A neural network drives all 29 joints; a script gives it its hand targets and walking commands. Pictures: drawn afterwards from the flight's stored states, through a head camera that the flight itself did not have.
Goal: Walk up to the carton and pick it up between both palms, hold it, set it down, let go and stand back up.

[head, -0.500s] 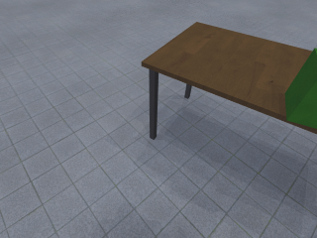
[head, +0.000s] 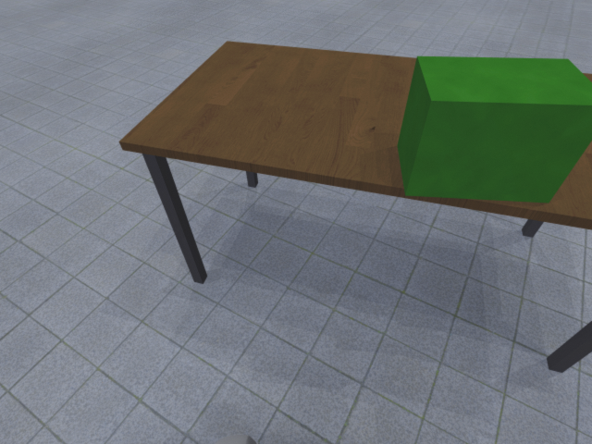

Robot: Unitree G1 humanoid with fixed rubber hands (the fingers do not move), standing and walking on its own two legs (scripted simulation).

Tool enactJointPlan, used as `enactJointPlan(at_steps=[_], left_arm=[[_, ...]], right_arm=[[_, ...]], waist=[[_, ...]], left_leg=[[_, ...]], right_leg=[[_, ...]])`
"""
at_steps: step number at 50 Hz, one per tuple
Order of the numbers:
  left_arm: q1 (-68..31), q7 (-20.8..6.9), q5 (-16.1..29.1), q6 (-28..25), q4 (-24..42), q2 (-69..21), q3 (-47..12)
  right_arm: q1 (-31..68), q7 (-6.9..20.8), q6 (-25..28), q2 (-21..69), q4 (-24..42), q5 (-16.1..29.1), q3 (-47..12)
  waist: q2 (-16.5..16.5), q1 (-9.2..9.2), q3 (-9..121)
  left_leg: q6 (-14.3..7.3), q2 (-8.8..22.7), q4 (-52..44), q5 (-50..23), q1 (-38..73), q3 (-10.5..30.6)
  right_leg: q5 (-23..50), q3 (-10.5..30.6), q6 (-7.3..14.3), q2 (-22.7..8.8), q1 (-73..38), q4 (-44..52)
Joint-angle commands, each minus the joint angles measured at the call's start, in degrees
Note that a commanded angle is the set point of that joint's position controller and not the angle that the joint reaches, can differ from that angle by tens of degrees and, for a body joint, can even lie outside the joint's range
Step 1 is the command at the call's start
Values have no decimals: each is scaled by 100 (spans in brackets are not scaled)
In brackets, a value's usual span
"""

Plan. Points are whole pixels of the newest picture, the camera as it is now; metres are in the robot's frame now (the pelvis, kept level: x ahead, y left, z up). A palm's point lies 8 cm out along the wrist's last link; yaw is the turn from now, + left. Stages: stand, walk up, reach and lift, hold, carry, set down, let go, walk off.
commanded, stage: walk up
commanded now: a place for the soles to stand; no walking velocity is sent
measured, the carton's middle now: (483, 130) +0.71 -0.35 +0.06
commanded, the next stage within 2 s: none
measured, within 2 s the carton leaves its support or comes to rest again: neither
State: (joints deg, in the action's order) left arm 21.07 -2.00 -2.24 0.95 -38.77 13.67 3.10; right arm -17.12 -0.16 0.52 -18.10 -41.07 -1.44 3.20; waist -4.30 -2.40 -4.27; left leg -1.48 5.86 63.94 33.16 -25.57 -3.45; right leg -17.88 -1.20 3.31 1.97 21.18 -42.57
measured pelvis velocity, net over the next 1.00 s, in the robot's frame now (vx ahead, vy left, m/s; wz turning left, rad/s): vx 0.29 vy -0.17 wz -0.33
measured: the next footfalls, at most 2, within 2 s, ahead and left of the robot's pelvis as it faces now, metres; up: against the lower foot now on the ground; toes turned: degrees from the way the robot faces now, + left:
left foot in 0.12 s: +0.15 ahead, +0.10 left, +0.00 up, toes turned +4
right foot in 0.50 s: +0.25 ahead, -0.28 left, +0.00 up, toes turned -17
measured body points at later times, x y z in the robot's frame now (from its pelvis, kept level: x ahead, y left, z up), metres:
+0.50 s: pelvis +0.14 -0.10 +0.01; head +0.16 -0.11 +0.45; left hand +0.31 +0.12 -0.11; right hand +0.06 -0.37 -0.11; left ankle +0.11 +0.09 -0.71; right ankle +0.21 -0.27 -0.71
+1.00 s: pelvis +0.29 -0.17 +0.00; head +0.31 -0.16 +0.45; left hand +0.44 +0.06 -0.13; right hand +0.32 -0.44 -0.10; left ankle +0.39 -0.07 -0.71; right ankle +0.23 -0.27 -0.65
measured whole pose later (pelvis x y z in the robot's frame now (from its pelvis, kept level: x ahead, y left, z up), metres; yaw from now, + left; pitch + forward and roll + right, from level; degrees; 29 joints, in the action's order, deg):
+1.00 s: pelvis +0.29 -0.17 +0.00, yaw -19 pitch -4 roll +0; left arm 20.7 -0.5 -1.9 2.5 -40.7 15.7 1.6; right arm -18.6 -0.6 1.3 -12.1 -34.9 -2.2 0.7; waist 2.8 -0.1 -4.9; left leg -0.8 3.9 43.4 18.2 -21.4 -5.6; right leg -31.6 0.8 -1.0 0.9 24.3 -66.9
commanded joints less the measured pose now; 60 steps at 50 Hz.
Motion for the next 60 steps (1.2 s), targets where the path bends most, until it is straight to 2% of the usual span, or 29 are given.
enactJointPlan(at_steps=[1, 4, 5, 6, 7, 8, 9, 13, 18, 21, 23, 25, 26, 27, 28, 33, 39, 42, 43, 44, 45, 46, 50, 53, 54, 56, 57, 58, 60], left_arm=[[-106, 88, -18, -79, 401, 1286, 328], [-705, -9, 9, 53, 467, 1107, 212], [-663, -35, 9, 70, 525, 745, 91], [-497, -63, 2, 35, 715, 317, -7], [-230, -45, -85, 124, 686, 793, 160], [5, -94, -149, 206, 568, 1022, 232], [114, -140, -135, 220, 448, 999, 243], [170, -277, -60, 73, 279, 797, 226], [-477, -314, 76, -67, 487, 561, 163], [-391, -314, 61, -192, 418, 576, 193], [40, -240, 8, -278, 321, 649, 274], [1249, -63, 5, -332, -77, 1224, 521], [1503, 47, -8, -332, -44, 1823, 610], [1369, 119, 154, -272, 48, 2088, 640], [1079, 197, 180, -251, 112, 1988, 584], [153, 255, -2, -351, 266, 1231, 251], [-166, 189, -5, -391, 319, 1284, 202], [-336, 139, 66, -289, 400, 1028, 59], [-116, 128, 77, -271, 380, 792, -38], [241, 105, 83, -261, 532, 385, -163], [326, 180, 69, -115, 543, 749, -25], [95, 219, -21, 6, 540, 984, 49], [57, 161, 65, -31, 498, 730, 36], [249, 128, 149, -145, 428, 485, -37], [302, 135, 143, -177, 383, 590, -4], [112, 195, 84, -233, 405, 941, 69], [-191, 226, 80, -238, 539, 1362, 140], [-509, 237, 246, -178, 566, 1602, 199], [-988, 244, 283, -171, 625, 1217, 41]], right_arm=[[-431, 24, 227, -406, 713, 34, 106], [-1686, -33, 283, -446, 462, -19, 284], [-2101, -105, 300, -700, 407, -103, 389], [-2222, -190, 316, -1240, 496, -278, 454], [-1454, -311, 278, -1377, 543, -339, 435], [-910, -385, 292, -1217, 633, -302, 339], [-633, -386, 342, -1066, 648, -275, 263], [-408, -268, 486, -864, 452, -267, 186], [-733, -186, 506, -869, 252, -246, 193], [-757, -134, 419, -1044, 283, -199, 243], [-708, -131, 299, -1072, 323, -170, 200], [-1230, -58, 196, -559, 377, -158, -55], [-1299, 42, 184, -159, 670, -85, -206], [-834, 34, 89, -534, 977, -21, -25], [-373, 39, 35, -742, 1108, -44, 26], [-1071, 56, 167, -499, 869, -81, 15], [-857, 154, 178, -239, 996, -64, 67], [-1388, 76, 268, -325, 893, -78, 142], [-1506, 28, 299, -431, 874, -96, 187], [-1627, -34, 304, -904, 984, -167, 271], [-1379, -77, 201, -1172, 1049, -86, 370], [-1181, -118, 149, -1064, 1031, -37, 330], [-414, -177, 139, -712, 1006, -105, 126], [24, -114, 75, -765, 1013, -15, 60], [85, -84, 57, -693, 1020, 60, 12], [-148, -7, 37, -452, 1015, 216, -130], [-632, 24, -3, -157, 1040, 276, -235], [-570, -52, -129, -298, 939, 222, -135], [-355, -24, -151, -437, 800, 180, -96]], waist=[[1358, 106, -64], [775, 826, 210], [-84, 1034, 340], [-1348, 1118, 329], [-430, 656, -297], [183, 369, -885], [204, 223, -1126], [-521, 229, -567], [-631, 487, -540], [-783, 426, -238], [-337, 140, -65], [1106, -355, 733], [2294, -481, 930], [1856, -575, 810], [1290, -552, 437], [1384, 88, 232], [1359, 222, 14], [584, 569, 261], [168, 631, 485], [-1049, 678, 662], [-920, 618, 417], [-373, 602, -4], [-432, 338, -68], [-920, 102, 485], [-538, -1, 563], [111, 36, 848], [870, 297, 968], [891, 288, 780], [619, 349, 189]], left_leg=[[37, -10, -1166, -678, 90, 70], [-113, -341, -2705, -1789, 2787, -252], [-183, -65, -3124, -1253, 3418, 269], [-625, 1716, -4707, 1500, 2964, 2930], [-1034, 2651, -5798, 3144, 1770, 4542], [-1118, 2640, -5834, 3258, 1136, 4360], [-1112, 2384, -5639, 2610, 962, 3635], [-971, 1593, -5382, 437, 1113, 1274], [-976, 1395, -5009, -906, 1387, -34], [-951, 1300, -4655, -906, 1287, -522], [-910, 1293, -3756, -1419, 1014, -770], [-525, 628, -1212, -1841, 488, -1263], [-126, 58, 287, -253, -754, -1203], [-66, -174, 823, 446, -1203, -247], [-98, 70, 1243, 174, -1538, 225], [44, 354, 357, -478, -803, 532], [5, 42, -1666, -1464, 297, 107], [-72, -528, -2852, -2611, 2122, -287], [-155, -240, -3099, -2579, 2564, 152], [-752, 1266, -4076, -1584, 2509, 2267], [-1618, 2198, -4820, -708, 1841, 3749], [-1861, 2315, -4903, -353, 1420, 3927], [-1278, 1340, -4426, -2138, 820, 1663], [-962, 849, -3469, -3797, 579, 700], [-787, 775, -3080, -3967, 316, 620], [-228, 486, -2503, -3115, -100, 319], [95, 40, -2116, -1612, 149, -53], [146, -154, -2173, -600, 999, 94], [109, -122, -2759, -1472, 1061, 204]], right_leg=[[-1871, 2428, 1078, -1398, 417, 2489], [-2681, 1595, 519, -754, 2197, 1427], [-2847, 1224, 199, -302, 2748, 238], [-2147, 457, -230, 420, 3075, -1830], [-1647, 798, -362, 47, 2930, -2675], [-1168, 869, -430, -248, 2765, -2983], [-738, 836, -472, -336, 2757, -3073], [-72, 724, -545, -540, 1949, -2475], [102, 401, -438, -761, 1362, -731], [215, -90, -290, -552, 334, 41], [525, -447, -177, -312, -689, 650], [146, -63, 52, -5, -2153, 834], [-983, 2440, 678, -1259, -2471, 1496], [-2163, 4356, 1418, -2042, -2093, 2612], [-2579, 4578, 1557, -2300, -1825, 2862], [395, 2627, 1322, -1924, -836, 2077], [711, 1708, 1113, -1630, 119, 1880], [787, 1026, 493, -1020, 994, 714], [553, 678, 195, -687, 1202, -23], [-602, 85, -224, -68, 1497, -1779], [-1989, 97, -398, 95, 1590, -2733], [-1910, 458, -440, -228, 1700, -3152], [-1154, 506, -502, -598, 978, -1824], [-436, -50, -454, -448, -500, 47], [469, -190, -400, -314, -1087, 728], [1663, 598, -140, -680, -1739, 1389], [1368, 1892, 288, -1683, -1143, 1726], [552, 2154, 768, -1963, 11, 1933], [374, 1489, 482, -1476, 221, 1949]])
